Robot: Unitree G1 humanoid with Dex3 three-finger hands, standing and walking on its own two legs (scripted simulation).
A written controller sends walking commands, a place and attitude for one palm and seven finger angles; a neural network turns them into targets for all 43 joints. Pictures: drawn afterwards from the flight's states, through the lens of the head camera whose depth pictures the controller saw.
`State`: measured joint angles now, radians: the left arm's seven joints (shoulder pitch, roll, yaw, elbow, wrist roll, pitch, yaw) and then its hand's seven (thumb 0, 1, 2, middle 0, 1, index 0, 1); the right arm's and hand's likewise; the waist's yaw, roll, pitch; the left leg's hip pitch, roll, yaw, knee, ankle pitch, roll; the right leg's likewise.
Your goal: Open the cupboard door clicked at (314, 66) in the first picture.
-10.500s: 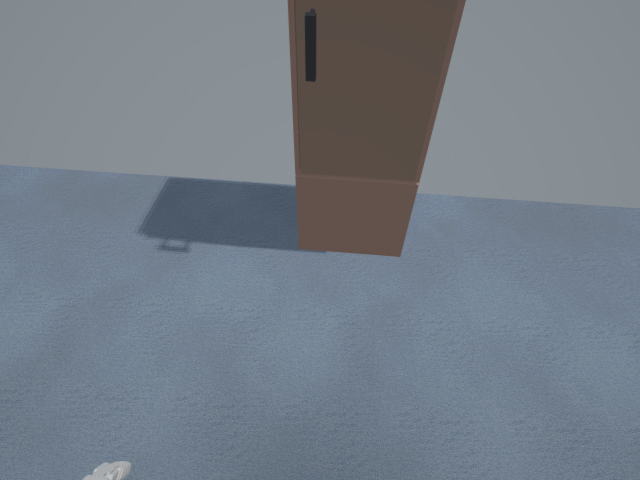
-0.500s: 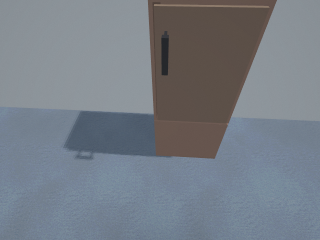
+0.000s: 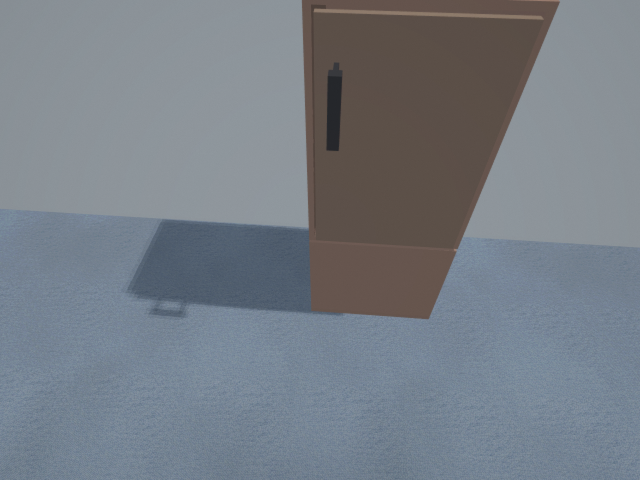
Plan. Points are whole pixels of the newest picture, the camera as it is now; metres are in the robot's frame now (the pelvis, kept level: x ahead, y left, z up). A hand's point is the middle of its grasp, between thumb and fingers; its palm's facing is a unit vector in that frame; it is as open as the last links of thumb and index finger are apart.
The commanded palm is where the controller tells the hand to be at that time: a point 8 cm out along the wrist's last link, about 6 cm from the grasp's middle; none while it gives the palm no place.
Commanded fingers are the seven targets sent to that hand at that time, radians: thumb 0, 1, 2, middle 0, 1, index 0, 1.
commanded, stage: shuffle to correct the standing spot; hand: left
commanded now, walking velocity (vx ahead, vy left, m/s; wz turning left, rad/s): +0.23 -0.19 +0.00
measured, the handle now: (334, 107) +0.76 +0.03 +0.08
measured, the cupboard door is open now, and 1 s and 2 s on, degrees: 0 0 0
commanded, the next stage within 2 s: come to a stop and stand still in 0.98 s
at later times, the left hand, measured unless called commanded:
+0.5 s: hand out of the picture +0.14 +0.16 -0.19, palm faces +0.01 -0.99 -0.17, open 7.3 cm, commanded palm none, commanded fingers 0.00 0.90 0.90 -0.20 -0.30 -0.20 -0.30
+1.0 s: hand (305, 396) +0.29 +0.05 -0.20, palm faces +0.08 -0.99 -0.14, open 7.3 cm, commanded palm none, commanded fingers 0.00 0.90 0.90 -0.20 -0.30 -0.20 -0.30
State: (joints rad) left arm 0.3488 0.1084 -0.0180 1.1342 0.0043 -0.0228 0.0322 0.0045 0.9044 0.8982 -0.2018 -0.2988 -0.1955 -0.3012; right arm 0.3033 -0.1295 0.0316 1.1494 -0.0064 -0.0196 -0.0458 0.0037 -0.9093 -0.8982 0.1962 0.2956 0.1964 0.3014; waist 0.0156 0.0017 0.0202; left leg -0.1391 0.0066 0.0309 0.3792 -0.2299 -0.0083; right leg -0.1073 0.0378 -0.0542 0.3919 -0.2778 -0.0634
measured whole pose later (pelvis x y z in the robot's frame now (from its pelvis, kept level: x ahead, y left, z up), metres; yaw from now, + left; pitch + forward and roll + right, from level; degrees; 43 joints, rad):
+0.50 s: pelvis +0.10 -0.03 -0.01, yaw +1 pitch +1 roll -1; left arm 0.23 0.19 0.07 1.02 0.03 0.02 -0.03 0.02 0.93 0.90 -0.20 -0.30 -0.19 -0.30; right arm 0.46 -0.09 0.00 1.15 -0.04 -0.07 -0.07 0.00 -0.90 -0.90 0.20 0.30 0.20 0.30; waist -0.03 -0.02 0.08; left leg -0.02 0.09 0.03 0.40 -0.40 -0.05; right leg -0.62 -0.06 -0.03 1.12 -0.37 -0.06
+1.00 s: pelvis +0.25 -0.13 -0.02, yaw +3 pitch +0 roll -1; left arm 0.22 0.20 0.05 0.99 0.02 0.05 0.00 0.00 0.93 0.90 -0.20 -0.30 -0.20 -0.30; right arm 0.19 -0.16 -0.02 0.95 -0.04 -0.03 -0.03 0.00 -0.91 -0.90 0.19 0.30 0.19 0.30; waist 0.00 -0.06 0.02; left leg -0.31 0.07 0.14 0.65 -0.34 0.03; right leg -0.45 0.01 -0.09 0.92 -0.41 -0.02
